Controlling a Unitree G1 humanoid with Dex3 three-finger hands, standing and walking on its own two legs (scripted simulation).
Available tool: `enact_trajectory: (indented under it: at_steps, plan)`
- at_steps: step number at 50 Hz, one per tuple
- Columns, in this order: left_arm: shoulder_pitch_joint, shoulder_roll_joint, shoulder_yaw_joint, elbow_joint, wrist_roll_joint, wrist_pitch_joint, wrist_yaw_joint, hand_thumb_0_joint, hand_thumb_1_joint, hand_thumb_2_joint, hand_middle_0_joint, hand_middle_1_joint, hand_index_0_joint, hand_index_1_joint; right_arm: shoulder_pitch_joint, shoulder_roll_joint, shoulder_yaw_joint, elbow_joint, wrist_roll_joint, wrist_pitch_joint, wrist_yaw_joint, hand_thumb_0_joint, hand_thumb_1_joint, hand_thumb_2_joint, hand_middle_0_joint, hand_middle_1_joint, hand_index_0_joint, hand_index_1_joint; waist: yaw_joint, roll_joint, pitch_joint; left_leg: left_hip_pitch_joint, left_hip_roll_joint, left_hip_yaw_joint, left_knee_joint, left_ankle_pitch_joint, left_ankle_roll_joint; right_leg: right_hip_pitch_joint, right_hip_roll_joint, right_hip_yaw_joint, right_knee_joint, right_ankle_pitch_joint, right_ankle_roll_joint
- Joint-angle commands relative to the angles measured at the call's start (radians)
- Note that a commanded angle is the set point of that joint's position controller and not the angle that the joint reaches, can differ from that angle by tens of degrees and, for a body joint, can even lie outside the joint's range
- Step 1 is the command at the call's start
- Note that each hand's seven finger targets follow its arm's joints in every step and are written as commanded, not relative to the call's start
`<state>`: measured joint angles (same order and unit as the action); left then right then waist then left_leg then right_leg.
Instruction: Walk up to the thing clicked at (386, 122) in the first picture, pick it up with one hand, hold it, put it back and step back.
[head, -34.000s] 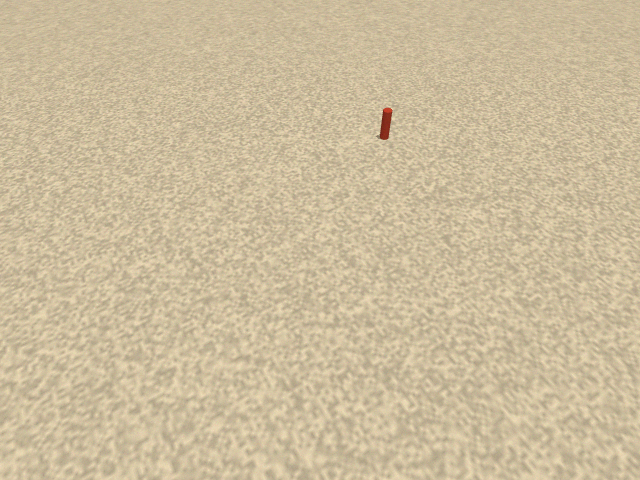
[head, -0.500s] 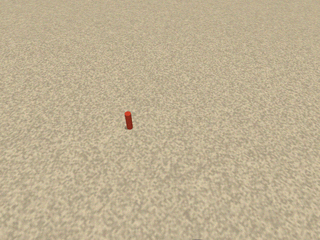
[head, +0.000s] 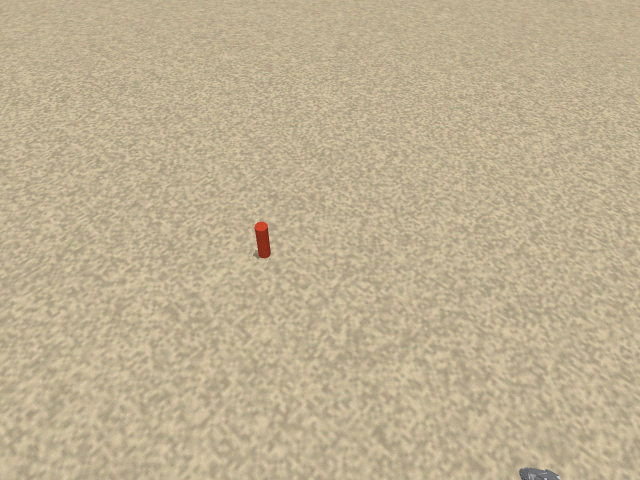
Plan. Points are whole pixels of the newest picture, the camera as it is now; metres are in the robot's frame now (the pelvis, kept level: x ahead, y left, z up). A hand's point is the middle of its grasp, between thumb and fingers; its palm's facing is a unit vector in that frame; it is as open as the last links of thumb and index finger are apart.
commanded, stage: step back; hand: left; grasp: from the side
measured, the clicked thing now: (262, 240) +1.03 +0.20 -0.69
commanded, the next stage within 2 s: stand in 0.22 s
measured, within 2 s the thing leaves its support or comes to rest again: neither
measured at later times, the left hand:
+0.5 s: hand out of the picture +0.10 +0.25 -0.14, palm faces -0.03 -0.94 -0.33, open 7.4 cm
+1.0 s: hand out of the picture +0.06 +0.24 -0.14, palm faces -0.04 -0.94 -0.34, open 7.4 cm
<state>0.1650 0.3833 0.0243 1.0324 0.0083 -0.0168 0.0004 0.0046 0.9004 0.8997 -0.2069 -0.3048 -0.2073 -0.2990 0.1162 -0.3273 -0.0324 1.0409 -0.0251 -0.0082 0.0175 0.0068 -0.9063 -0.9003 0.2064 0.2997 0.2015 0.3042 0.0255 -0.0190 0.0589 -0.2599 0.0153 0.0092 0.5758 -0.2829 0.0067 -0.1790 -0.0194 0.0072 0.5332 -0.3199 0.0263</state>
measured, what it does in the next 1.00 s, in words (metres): stands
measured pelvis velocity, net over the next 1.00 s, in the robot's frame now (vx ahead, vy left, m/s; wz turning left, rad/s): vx -0.01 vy -0.01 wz -0.01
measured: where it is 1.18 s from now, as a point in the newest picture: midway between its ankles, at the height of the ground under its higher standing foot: outside the picture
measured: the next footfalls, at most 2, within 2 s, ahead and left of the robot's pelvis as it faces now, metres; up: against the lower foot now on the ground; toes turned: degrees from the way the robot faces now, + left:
none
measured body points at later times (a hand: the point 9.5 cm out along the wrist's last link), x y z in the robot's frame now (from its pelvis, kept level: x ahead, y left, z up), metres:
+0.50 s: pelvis +0.00 +0.00 +0.01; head +0.00 +0.00 +0.46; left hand +0.10 +0.30 -0.12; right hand +0.10 -0.30 -0.11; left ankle +0.02 +0.11 -0.73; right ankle -0.02 -0.14 -0.73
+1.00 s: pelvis -0.01 -0.01 +0.02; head +0.00 -0.01 +0.47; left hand +0.06 +0.29 -0.12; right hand +0.05 -0.31 -0.12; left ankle +0.02 +0.11 -0.73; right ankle -0.02 -0.14 -0.73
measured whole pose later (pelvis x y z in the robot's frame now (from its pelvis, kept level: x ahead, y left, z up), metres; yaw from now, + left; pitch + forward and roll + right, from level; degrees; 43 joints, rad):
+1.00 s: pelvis -0.01 -0.01 +0.02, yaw -1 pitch -3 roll +0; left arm 0.13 0.35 0.00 1.13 0.01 -0.01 -0.01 0.00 0.90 0.90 -0.21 -0.30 -0.21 -0.30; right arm 0.11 -0.35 -0.01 1.16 -0.01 0.00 0.02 0.01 -0.91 -0.90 0.21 0.30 0.20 0.30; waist -0.01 0.00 0.06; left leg -0.15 0.02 0.02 0.33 -0.14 -0.01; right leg -0.09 -0.02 0.02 0.33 -0.20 0.02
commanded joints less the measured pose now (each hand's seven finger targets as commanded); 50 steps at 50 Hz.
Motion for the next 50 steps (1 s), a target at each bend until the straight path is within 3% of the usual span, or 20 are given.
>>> enact_trajectory:
  at_steps: [1, 4, 10, 11, 14, 16, 19, 22, 25, 32, 50]
  plan:
    - [-0.036, 0.207, 0.045, -0.044, -0.003, -0.034, 0.016, 0.000, 0.900, 0.900, -0.200, -0.300, -0.200, -0.300, -0.077, -0.232, -0.049, -0.056, 0.009, -0.032, -0.027, 0.000, -0.900, -0.900, 0.200, 0.300, 0.200, 0.300, -0.010, 0.081, -0.116, 0.078, 0.106, -0.097, -0.121, 0.356, 0.030, 0.050, -0.079, 0.074, -0.076, 0.342, -0.061]
    - [-0.061, 0.198, 0.041, -0.041, -0.001, -0.032, 0.020, 0.000, 0.900, 0.900, -0.200, -0.300, -0.200, -0.300, -0.078, -0.231, -0.051, -0.038, 0.011, -0.030, -0.029, 0.000, -0.900, -0.900, 0.200, 0.300, 0.200, 0.300, -0.016, 0.060, -0.156, 0.129, 0.117, -0.084, -0.125, 0.435, 0.038, 0.068, -0.079, 0.059, -0.074, 0.377, -0.058]
    - [-0.092, 0.199, 0.040, -0.024, 0.006, -0.028, 0.019, 0.000, 0.900, 0.900, -0.200, -0.300, -0.200, -0.300, -0.133, -0.212, -0.048, -0.024, 0.010, -0.023, -0.027, 0.000, -0.900, -0.900, 0.200, 0.300, 0.200, 0.300, -0.019, 0.009, -0.115, 0.100, 0.107, -0.063, -0.159, 0.283, 0.030, 0.070, -0.088, 0.080, -0.129, 0.350, -0.055]
    - [-0.100, 0.163, 0.022, -0.012, -0.006, -0.026, 0.015, 0.000, 0.900, 0.900, -0.200, -0.300, -0.200, -0.300, -0.110, -0.221, -0.039, -0.016, 0.020, -0.025, -0.024, 0.000, -0.900, -0.900, 0.200, 0.300, 0.200, 0.300, -0.030, 0.020, -0.126, 0.151, 0.114, -0.092, -0.190, 0.371, 0.027, 0.069, -0.102, 0.081, -0.147, 0.393, -0.049]
    - [-0.100, 0.169, 0.019, -0.003, -0.006, -0.024, 0.016, 0.000, 0.900, 0.900, -0.200, -0.300, -0.200, -0.300, -0.122, -0.225, -0.037, 0.000, 0.019, -0.030, -0.021, 0.000, -0.900, -0.900, 0.200, 0.300, 0.200, 0.300, -0.025, 0.033, -0.133, 0.213, 0.123, -0.091, -0.206, 0.463, 0.023, 0.074, -0.096, 0.070, -0.172, 0.403, -0.034]
    - [-0.124, 0.175, 0.020, 0.001, -0.004, -0.022, 0.018, 0.000, 0.900, 0.900, -0.200, -0.300, -0.200, -0.300, -0.132, -0.218, -0.035, 0.000, 0.020, -0.028, -0.021, 0.000, -0.900, -0.900, 0.200, 0.300, 0.200, 0.300, -0.028, 0.025, -0.124, 0.197, 0.121, -0.087, -0.225, 0.431, 0.019, 0.095, -0.101, 0.069, -0.188, 0.387, -0.033]
    - [-0.123, 0.172, 0.018, 0.013, -0.003, -0.019, 0.013, 0.000, 0.900, 0.900, -0.200, -0.300, -0.200, -0.300, -0.138, -0.218, -0.030, 0.010, 0.020, -0.026, -0.019, 0.000, -0.900, -0.900, 0.200, 0.300, 0.200, 0.300, -0.026, 0.035, -0.092, 0.169, 0.117, -0.089, -0.269, 0.322, 0.011, 0.090, -0.096, 0.071, -0.225, 0.284, -0.029]
    - [-0.132, 0.181, 0.020, 0.018, 0.000, -0.021, 0.012, 0.000, 0.900, 0.900, -0.200, -0.300, -0.200, -0.300, -0.139, -0.222, -0.031, 0.015, 0.019, -0.029, -0.019, 0.000, -0.900, -0.900, 0.200, 0.300, 0.200, 0.300, -0.028, 0.037, -0.116, 0.195, 0.118, -0.081, -0.272, 0.344, 0.007, 0.106, -0.107, 0.075, -0.227, 0.311, -0.034]
    - [-0.124, 0.177, 0.018, 0.026, -0.001, -0.020, 0.010, 0.000, 0.900, 0.900, -0.200, -0.300, -0.200, -0.300, -0.137, -0.217, -0.025, 0.024, 0.019, -0.026, -0.017, 0.000, -0.900, -0.900, 0.200, 0.300, 0.200, 0.300, -0.025, 0.027, -0.072, 0.165, 0.110, -0.084, -0.299, 0.217, 0.005, 0.076, -0.104, 0.081, -0.259, 0.211, -0.032]
    - [-0.121, 0.183, 0.019, 0.035, 0.002, -0.020, 0.006, 0.000, 0.900, 0.900, -0.200, -0.300, -0.200, -0.300, -0.106, -0.226, -0.026, 0.038, 0.015, -0.022, -0.013, 0.000, -0.900, -0.900, 0.200, 0.300, 0.200, 0.300, -0.035, 0.018, -0.046, 0.147, 0.108, -0.092, -0.318, 0.101, 0.005, 0.037, -0.106, 0.096, -0.285, 0.115, -0.038]
    - [-0.082, 0.184, 0.014, 0.034, -0.002, -0.017, 0.005, 0.000, 0.900, 0.900, -0.200, -0.300, -0.200, -0.300, -0.058, -0.230, -0.011, 0.051, 0.016, -0.022, -0.017, 0.000, -0.900, -0.900, 0.200, 0.300, 0.200, 0.300, -0.034, 0.015, -0.063, 0.154, 0.114, -0.089, -0.295, 0.173, 0.007, 0.041, -0.105, 0.101, -0.274, 0.186, -0.040]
